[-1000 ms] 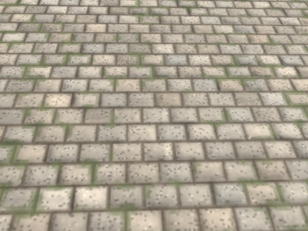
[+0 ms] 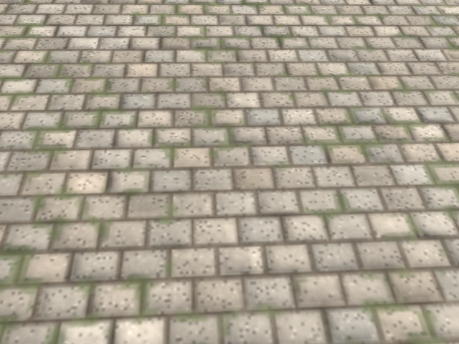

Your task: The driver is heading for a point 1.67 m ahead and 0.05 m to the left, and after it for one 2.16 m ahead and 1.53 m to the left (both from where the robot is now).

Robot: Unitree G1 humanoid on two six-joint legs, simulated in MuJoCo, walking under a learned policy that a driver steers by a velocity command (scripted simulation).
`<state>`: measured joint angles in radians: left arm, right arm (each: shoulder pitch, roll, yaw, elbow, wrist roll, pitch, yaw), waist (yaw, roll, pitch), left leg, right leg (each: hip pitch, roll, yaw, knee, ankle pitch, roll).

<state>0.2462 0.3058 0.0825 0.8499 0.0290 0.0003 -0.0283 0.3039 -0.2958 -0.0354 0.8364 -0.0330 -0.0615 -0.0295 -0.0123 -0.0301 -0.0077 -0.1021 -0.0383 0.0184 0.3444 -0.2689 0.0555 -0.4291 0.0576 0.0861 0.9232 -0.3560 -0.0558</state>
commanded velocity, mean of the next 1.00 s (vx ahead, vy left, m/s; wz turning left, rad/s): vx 0.48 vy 0.00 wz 0.11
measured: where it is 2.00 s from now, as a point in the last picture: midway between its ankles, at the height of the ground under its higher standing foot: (219, 193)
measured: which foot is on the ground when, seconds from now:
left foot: down 0.00-0.30, up 0.32-0.82, down 0.84-1.00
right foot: up 0.00-0.30, down 0.32-0.86, up 0.88-1.00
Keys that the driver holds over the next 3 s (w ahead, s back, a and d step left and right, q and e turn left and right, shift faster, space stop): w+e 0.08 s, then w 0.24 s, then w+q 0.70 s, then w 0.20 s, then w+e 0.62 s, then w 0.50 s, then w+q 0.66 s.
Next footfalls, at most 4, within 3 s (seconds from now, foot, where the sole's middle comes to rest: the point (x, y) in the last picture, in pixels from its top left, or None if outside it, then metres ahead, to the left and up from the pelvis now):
0.32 right None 0.30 -0.12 -0.78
0.84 left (223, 314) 0.60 0.01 -0.78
1.38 right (247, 219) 0.95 -0.07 -0.78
1.92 left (196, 161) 1.23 0.12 -0.78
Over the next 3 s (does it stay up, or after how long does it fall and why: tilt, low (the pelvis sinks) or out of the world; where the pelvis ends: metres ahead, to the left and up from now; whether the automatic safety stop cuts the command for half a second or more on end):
stays up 1.60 0.01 -0.03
